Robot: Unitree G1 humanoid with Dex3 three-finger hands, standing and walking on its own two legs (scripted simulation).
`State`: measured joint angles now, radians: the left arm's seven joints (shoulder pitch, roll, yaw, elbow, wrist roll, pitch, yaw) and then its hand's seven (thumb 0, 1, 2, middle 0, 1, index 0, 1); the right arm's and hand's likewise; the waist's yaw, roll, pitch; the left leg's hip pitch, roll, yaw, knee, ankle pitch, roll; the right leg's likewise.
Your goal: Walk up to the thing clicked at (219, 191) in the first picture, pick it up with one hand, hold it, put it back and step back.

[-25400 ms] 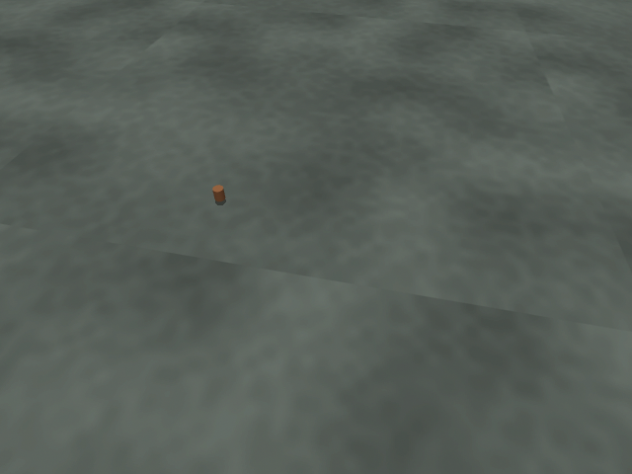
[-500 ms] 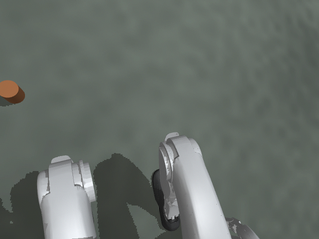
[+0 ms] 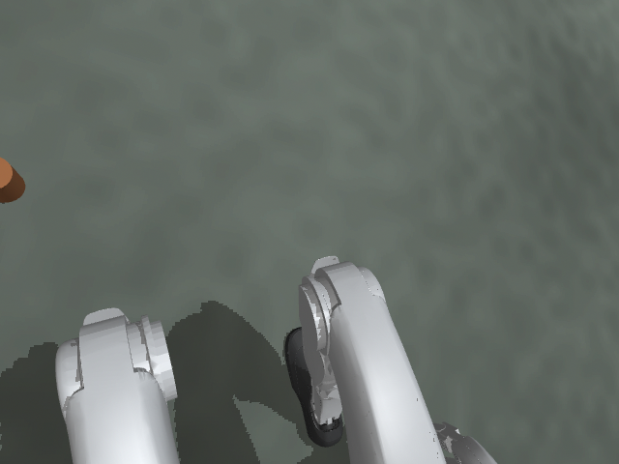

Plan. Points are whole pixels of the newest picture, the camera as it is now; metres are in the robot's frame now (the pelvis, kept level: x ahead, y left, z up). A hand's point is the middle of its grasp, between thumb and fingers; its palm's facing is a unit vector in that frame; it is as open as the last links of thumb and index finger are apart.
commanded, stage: rise first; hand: left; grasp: from above
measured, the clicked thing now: out of the picture +0.52 +0.31 -0.29
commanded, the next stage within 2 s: none
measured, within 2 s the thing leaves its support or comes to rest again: neither
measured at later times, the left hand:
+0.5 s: hand out of the picture +0.47 +0.35 -0.18, palm faces -0.44 -0.11 -0.89, open 14.0 cm
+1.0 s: hand out of the picture +0.47 +0.34 -0.18, palm faces -0.44 -0.10 -0.89, open 13.7 cm
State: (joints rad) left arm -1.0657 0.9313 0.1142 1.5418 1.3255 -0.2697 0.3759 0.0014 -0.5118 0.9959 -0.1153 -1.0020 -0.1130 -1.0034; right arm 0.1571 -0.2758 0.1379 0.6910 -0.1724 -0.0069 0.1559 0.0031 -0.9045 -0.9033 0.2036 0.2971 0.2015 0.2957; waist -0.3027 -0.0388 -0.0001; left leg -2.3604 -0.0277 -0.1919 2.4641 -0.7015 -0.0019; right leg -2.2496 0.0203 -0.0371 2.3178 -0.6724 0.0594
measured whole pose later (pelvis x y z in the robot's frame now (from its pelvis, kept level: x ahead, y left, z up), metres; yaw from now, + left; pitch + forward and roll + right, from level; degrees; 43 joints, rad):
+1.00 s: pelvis +0.00 +0.00 +0.00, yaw +0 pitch +33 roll -13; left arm -1.08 0.95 0.11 1.51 1.32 -0.26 0.35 0.00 -0.48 0.97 -0.16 -0.97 -0.15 -0.97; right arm 0.18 -0.28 0.15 0.65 -0.16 -0.02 0.17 0.00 -0.90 -0.90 0.20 0.30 0.20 0.30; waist -0.31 -0.04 0.00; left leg -2.37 -0.03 -0.20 2.46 -0.69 0.00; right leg -2.25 0.02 -0.04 2.31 -0.66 0.05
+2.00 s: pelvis +0.00 +0.00 +0.00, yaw +0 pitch +33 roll -13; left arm -1.07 0.94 0.10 1.50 1.32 -0.26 0.33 0.00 -0.30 0.83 -0.30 -0.83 -0.30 -0.83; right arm 0.19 -0.29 0.16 0.65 -0.16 -0.02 0.16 0.00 -0.90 -0.90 0.20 0.30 0.20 0.30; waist -0.31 -0.03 0.00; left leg -2.38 -0.03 -0.20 2.47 -0.68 0.00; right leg -2.26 0.02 -0.04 2.32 -0.65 0.05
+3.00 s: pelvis +0.00 +0.00 +0.00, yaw -1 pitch +33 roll -13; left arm -1.08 0.94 0.11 1.51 1.33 -0.26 0.33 0.00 -0.25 0.78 -0.33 -0.79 -0.34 -0.79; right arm 0.20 -0.29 0.16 0.63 -0.16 -0.02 0.16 0.00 -0.90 -0.90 0.20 0.30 0.20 0.30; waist -0.32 -0.03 0.00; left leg -2.38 -0.03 -0.20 2.47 -0.68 0.00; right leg -2.27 0.01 -0.05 2.32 -0.65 0.04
